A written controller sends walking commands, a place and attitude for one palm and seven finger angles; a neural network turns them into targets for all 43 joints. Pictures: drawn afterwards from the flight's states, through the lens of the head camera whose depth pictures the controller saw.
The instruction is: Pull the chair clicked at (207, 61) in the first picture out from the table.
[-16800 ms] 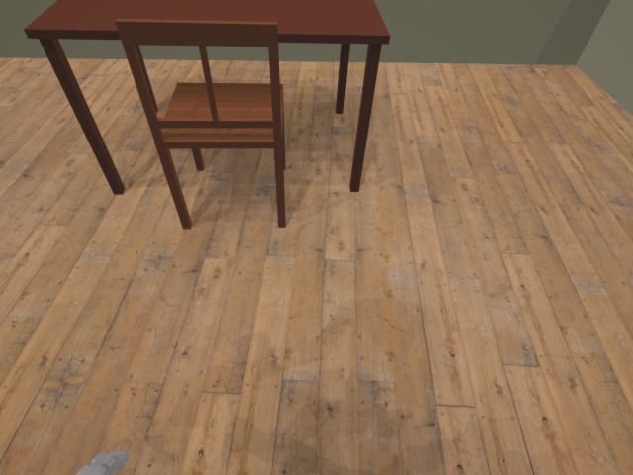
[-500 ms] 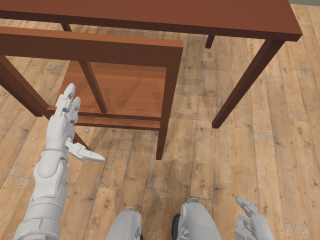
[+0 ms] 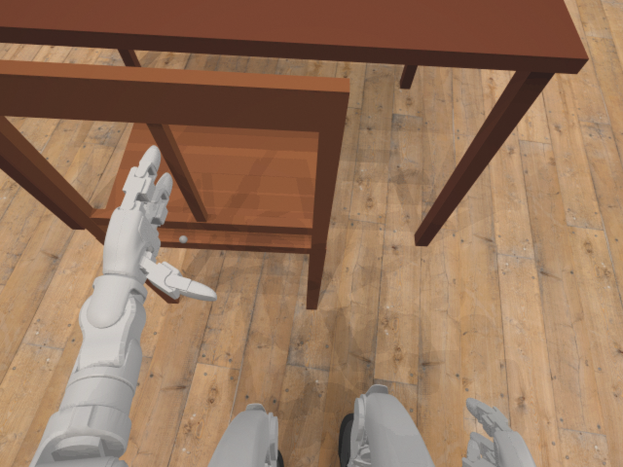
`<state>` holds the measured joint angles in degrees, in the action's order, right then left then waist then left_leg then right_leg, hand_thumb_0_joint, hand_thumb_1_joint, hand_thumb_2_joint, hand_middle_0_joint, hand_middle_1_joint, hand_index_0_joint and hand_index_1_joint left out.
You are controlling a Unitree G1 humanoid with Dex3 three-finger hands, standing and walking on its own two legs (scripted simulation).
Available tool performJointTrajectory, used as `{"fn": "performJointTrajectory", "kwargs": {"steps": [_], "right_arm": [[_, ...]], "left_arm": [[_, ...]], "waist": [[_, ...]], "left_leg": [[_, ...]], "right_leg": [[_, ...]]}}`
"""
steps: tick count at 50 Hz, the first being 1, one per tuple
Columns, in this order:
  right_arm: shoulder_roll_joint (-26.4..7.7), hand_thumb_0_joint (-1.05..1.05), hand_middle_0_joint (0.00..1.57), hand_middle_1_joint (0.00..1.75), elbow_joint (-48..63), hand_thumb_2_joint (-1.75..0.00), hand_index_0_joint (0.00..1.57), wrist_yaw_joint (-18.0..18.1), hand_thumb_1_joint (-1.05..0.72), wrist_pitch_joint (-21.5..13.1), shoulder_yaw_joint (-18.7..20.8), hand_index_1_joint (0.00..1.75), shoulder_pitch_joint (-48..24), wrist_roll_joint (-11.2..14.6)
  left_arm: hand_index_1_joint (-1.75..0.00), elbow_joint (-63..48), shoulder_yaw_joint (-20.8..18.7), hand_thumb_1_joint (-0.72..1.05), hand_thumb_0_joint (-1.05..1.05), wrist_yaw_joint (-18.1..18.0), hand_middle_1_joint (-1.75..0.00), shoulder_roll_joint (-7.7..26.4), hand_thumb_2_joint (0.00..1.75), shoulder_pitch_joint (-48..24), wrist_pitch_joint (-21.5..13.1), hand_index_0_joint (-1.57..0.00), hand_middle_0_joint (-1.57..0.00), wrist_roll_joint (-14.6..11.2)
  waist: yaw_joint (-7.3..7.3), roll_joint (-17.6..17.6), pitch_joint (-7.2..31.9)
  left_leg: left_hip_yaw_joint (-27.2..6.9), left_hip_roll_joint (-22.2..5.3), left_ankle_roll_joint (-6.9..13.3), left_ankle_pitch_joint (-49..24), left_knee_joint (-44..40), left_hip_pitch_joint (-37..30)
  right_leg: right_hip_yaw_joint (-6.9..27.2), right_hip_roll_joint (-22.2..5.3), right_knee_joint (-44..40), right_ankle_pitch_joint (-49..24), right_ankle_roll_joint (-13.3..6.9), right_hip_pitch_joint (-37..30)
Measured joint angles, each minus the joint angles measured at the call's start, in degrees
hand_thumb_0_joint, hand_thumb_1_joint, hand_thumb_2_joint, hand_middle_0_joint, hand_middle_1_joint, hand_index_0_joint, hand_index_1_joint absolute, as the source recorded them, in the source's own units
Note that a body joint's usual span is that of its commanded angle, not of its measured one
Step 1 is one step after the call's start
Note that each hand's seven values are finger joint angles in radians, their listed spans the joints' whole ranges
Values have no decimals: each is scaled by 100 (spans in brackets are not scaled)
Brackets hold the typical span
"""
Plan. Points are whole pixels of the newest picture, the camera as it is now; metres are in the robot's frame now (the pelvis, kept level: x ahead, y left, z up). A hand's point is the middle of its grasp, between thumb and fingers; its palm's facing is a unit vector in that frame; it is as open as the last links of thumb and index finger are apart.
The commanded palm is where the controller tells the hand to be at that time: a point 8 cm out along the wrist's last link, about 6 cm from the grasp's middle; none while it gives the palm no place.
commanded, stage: push the fingers through the gap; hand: left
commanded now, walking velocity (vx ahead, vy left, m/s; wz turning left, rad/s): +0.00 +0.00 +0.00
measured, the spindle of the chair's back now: (183, 177) +0.50 +0.19 -0.01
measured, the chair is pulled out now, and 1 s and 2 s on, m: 0.00 0.00 0.00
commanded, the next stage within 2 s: hook a spindle and tug to test in 1.24 s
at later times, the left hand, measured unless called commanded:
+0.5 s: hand (189, 213) +0.42 +0.16 +0.02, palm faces -0.06 -1.00 -0.04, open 16.9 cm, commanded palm +0.41 +0.22 +0.02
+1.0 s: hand (187, 188) +0.47 +0.17 +0.01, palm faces -0.05 -1.00 -0.03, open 16.9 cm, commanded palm +0.44 +0.22 +0.01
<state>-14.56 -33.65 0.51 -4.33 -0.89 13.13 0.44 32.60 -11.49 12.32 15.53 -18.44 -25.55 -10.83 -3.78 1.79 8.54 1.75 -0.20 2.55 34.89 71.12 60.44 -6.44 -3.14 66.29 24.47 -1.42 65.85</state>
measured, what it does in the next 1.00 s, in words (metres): stands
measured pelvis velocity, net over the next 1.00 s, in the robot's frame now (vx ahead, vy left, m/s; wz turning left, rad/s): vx -0.01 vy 0.01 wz -0.02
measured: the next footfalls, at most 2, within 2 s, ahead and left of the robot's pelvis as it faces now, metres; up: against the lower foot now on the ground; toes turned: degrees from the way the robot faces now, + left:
none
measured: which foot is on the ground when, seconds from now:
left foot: down 0.00-1.00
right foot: down 0.00-1.00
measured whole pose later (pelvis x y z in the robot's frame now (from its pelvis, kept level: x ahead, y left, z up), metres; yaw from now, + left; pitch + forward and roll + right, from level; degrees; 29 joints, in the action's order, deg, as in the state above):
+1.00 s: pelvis -0.01 +0.01 -0.01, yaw -1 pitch +27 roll -3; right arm -15.1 -35.0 -0.6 0.5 -1.7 16.7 -1.4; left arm 56.1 -19.7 13.8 22.3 -40.1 -29.2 -7.0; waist -8.5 1.4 7.7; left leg 2.2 -0.8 3.4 34.8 73.5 65.7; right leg -6.0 -2.5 66.9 23.0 -0.8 70.7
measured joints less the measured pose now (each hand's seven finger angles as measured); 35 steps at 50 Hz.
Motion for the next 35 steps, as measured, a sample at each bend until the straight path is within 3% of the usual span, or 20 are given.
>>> {"fn": "performJointTrajectory", "kwargs": {"steps": [5,12,18,27,35], "right_arm": [[-2,1,21,30,-24,-90,21,20,-90,8,-51,30,54,-11],[-22,1,20,30,-78,-90,21,25,-90,-6,-5,30,79,-58],[-64,1,20,30,-88,-90,21,4,-90,79,-31,30,129,-45],[-43,1,20,30,-153,-90,21,-42,-90,136,-25,30,246,-97],[-9,1,20,30,-156,-90,21,-52,-90,215,-69,30,227,-146]], "left_arm": [[-8,516,-130,-50,-1,-10,-8,51,30,-292,39,-4,-6,121],[-8,655,-301,-50,-1,54,-8,212,30,-612,-223,-5,-6,135],[-8,1196,-422,-50,-1,157,-8,358,30,-1026,-85,-6,-6,143],[-8,1357,-395,-50,-1,2,-8,223,30,-1213,-300,-6,-6,227],[-8,1851,-616,-50,-1,-23,-8,463,30,-1684,-347,-6,-6,361]], "waist": [[-70,-68,9],[-168,-76,-45],[-228,-61,-47],[-250,-38,-37],[-356,-53,-85]], "left_leg": [[0,0,-5,-7,16,40],[-15,-30,-15,4,94,122],[9,-27,5,-24,96,196],[39,-14,35,-42,75,214],[40,-28,47,-34,179,361]], "right_leg": [[1,-1,31,3,-18,48],[-15,26,62,-18,-28,112],[9,25,51,-60,-15,188],[42,18,21,-92,20,207],[42,28,86,-112,21,342]]}}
